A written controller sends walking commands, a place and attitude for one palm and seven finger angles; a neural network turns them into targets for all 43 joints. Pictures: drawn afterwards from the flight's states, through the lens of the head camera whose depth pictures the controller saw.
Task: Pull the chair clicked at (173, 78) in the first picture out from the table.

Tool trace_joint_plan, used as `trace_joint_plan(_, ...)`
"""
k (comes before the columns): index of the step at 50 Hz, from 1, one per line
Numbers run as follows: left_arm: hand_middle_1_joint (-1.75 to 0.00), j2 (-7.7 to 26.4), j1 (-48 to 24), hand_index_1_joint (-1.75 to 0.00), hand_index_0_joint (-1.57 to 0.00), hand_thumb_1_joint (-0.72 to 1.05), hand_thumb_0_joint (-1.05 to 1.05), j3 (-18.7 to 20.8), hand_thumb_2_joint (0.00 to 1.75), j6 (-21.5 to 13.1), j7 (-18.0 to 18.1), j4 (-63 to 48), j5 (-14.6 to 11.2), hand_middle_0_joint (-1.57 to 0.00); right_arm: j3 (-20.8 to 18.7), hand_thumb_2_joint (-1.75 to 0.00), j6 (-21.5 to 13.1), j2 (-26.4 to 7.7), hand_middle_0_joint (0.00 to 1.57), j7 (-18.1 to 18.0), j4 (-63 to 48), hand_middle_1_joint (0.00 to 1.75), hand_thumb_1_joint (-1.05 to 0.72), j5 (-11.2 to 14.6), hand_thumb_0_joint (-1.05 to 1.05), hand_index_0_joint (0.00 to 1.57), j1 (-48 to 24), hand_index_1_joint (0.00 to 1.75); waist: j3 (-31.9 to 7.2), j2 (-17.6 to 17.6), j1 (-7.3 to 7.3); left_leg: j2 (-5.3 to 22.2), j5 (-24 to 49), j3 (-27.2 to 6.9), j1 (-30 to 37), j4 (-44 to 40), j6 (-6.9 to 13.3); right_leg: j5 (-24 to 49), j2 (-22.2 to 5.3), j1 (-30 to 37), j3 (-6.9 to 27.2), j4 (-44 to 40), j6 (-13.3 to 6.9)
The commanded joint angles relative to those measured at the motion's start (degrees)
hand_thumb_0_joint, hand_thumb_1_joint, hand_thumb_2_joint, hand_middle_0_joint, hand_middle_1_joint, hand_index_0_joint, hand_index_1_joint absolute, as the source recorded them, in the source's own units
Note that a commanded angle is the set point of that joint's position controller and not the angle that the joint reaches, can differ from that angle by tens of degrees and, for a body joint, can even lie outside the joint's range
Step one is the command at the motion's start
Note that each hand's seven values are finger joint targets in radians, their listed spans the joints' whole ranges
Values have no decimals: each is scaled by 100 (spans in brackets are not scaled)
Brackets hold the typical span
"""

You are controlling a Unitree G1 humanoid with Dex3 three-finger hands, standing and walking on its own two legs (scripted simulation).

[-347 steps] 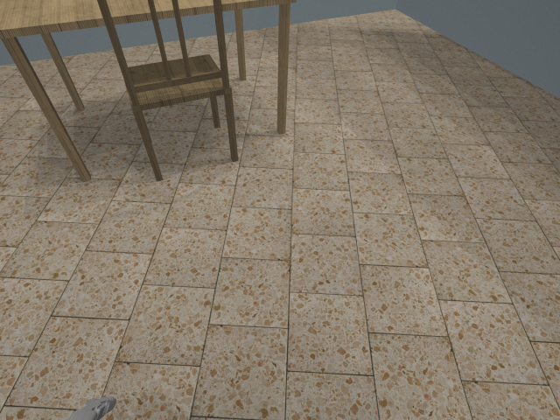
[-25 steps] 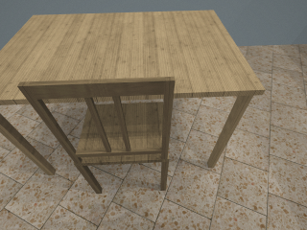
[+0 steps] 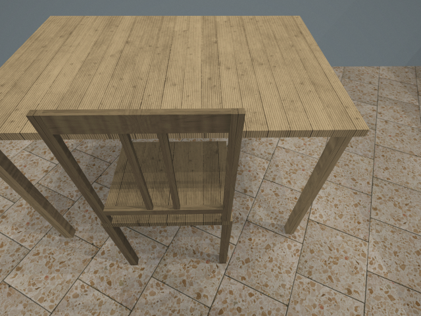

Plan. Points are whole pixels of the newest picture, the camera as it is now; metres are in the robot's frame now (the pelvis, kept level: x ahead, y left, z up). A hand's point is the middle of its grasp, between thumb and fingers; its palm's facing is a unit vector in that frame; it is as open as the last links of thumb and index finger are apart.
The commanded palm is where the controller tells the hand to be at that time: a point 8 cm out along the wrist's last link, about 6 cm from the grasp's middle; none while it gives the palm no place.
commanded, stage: look again from close up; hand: left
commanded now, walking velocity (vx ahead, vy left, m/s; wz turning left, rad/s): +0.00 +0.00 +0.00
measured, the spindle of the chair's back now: (139, 176) +0.45 +0.23 -0.08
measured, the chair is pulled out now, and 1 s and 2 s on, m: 0.00 0.00 0.00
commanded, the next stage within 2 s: raise the hand toward the chair's back in 1.54 s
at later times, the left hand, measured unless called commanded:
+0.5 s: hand out of the picture -0.01 +0.24 -0.18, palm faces -0.01 -0.97 -0.23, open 7.3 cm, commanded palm none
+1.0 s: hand out of the picture -0.02 +0.20 -0.18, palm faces -0.01 -0.98 -0.19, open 7.3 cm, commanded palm none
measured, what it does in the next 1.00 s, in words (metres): stands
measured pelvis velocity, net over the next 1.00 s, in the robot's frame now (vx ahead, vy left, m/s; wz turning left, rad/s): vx -0.01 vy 0.03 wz -0.02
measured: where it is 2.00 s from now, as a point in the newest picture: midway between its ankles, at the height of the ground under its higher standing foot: outside the picture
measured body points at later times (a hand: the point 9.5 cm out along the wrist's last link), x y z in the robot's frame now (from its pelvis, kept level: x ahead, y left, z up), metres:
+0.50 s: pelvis -0.02 +0.05 +0.00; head +0.00 +0.05 +0.45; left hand -0.01 +0.29 -0.16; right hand +0.03 -0.18 -0.15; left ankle +0.01 +0.13 -0.74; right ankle -0.07 -0.11 -0.74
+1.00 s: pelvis -0.01 +0.03 +0.00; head +0.01 +0.03 +0.45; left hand -0.01 +0.25 -0.16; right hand +0.01 -0.20 -0.16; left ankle +0.01 +0.13 -0.74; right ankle -0.07 -0.11 -0.74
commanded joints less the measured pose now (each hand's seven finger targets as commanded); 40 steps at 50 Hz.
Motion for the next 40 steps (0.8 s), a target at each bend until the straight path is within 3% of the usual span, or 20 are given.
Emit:
trace_joint_plan(1,-30,951,788,-30,-20,90,0,78,90,-422,148,-378,81,-20,-48,-90,-205,-318,20,130,-866,30,-90,-15,0,20,-59,30,32,-731,-93,109,-465,-160,-854,1255,218,5412,-1151,-169,895,-423,-188)
trace_joint_plan(2,-30,890,647,-30,-20,90,0,37,90,-426,101,-448,83,-20,-67,-90,-173,-265,20,114,-843,30,-90,-29,0,20,-45,30,-17,-491,-82,87,-790,-46,-851,1136,237,5257,-1165,-122,850,-285,-373)
trace_joint_plan(3,-30,985,463,-30,-20,90,0,75,90,-407,89,-547,100,-20,-68,-90,-147,-319,20,134,-831,30,-90,-51,0,20,175,30,-296,-483,-204,60,-559,116,-686,829,234,5267,-1099,20,607,-79,-477)
trace_joint_plan(4,-30,908,398,-30,-20,90,0,54,90,-385,87,-650,85,-20,-58,-90,-171,-361,20,135,-780,30,-90,-49,0,20,416,30,-495,-573,-302,47,83,28,-338,499,253,4624,-876,-72,413,211,-415)
trace_joint_plan(5,-30,798,378,-30,-20,90,0,27,90,-345,89,-714,46,-20,-79,-90,-216,-548,20,137,-745,30,-90,-53,0,20,551,30,-606,-292,-311,221,1235,-240,-47,375,336,3640,-559,-247,268,519,-295)
trace_joint_plan(6,-30,669,459,-30,-20,90,0,19,90,-294,92,-759,21,-20,-103,-90,-244,-758,20,113,-748,30,-90,-74,0,20,597,30,-716,125,-224,539,2108,-534,131,354,464,2345,-324,-453,136,582,-190)
trace_joint_plan(7,-30,601,544,-30,-20,90,0,2,90,-224,89,-784,22,-20,-100,-90,-235,-852,20,92,-797,30,-90,-67,0,20,476,30,-604,478,-129,722,2278,-773,61,221,601,1076,-138,-585,53,447,-130)
trace_joint_plan(8,-30,591,546,-30,-20,90,0,-15,90,-165,71,-775,36,-20,-100,-90,-233,-879,20,89,-828,30,-90,-69,0,20,268,30,-304,1069,-36,796,2154,-980,-129,-50,703,158,-32,-702,1,444,-96)
trace_joint_plan(9,-30,623,593,-30,-20,90,0,-23,90,-120,43,-755,43,-20,-94,-90,-204,-886,20,84,-902,30,-90,-63,0,20,102,30,-41,1104,18,797,1584,-1050,-336,-251,741,-235,8,-789,-35,409,-98)
trace_joint_plan(12,-30,687,560,-30,-20,90,0,-53,90,-100,-8,-745,67,-20,-89,-90,-169,-834,20,110,-1041,30,-90,-49,0,20,-104,30,372,343,39,500,50,-888,-728,-410,595,10,-123,-930,195,-11,-159)
trace_joint_plan(14,-30,775,446,-30,-20,90,0,-52,90,-112,-38,-817,67,-20,-92,-90,-164,-842,20,135,-1065,30,-90,-50,0,20,-73,30,350,13,-22,385,-239,-779,-626,-418,503,15,-213,-1066,322,-135,-169)
trace_joint_plan(16,-30,818,361,-30,-20,90,0,-31,90,-92,-45,-864,63,-20,-122,-90,-187,-907,20,140,-1022,30,-90,-59,0,20,31,30,116,168,-66,469,-304,-879,-413,-613,511,-6,-176,-1060,202,17,-100)
trace_joint_plan(19,-30,821,484,-30,-20,90,0,-46,90,-88,-58,-854,68,-20,-118,-90,-213,-962,20,137,-1015,30,-90,-45,0,20,-52,30,-86,474,13,574,-414,-1063,-344,-923,565,45,-159,-927,131,90,-58)
trace_joint_plan(26,-30,885,500,-30,-20,90,0,-67,90,-150,-60,-730,54,-20,-88,-90,-250,-893,20,141,-887,30,-90,-14,0,20,-40,30,-263,-21,-26,411,443,-674,47,-608,472,636,-388,-872,317,-260,-27)
trace_joint_plan(33,-30,903,584,-30,-20,90,0,-86,90,-172,-54,-599,45,-20,-41,-90,-265,-812,20,134,-661,30,-90,23,0,20,-32,30,-146,-9,-2,386,789,-520,105,-551,456,882,-435,-802,335,-404,11)
trace_joint_plan(36,-30,904,584,-30,-20,90,0,-97,90,-180,-37,-519,33,-20,-35,-90,-268,-830,20,126,-591,30,-90,13,0,20,-1,30,-273,-37,-29,363,1107,-484,271,-436,427,1126,-466,-767,368,-361,9)
trace_joint_plan(40,-30,877,598,-30,-20,90,0,-104,90,-183,-35,-463,35,-20,-14,-90,-255,-782,20,128,-501,30,-90,22,0,20,1,30,-62,-95,-23,342,928,-455,127,-478,403,1034,-489,-804,368,-445,2)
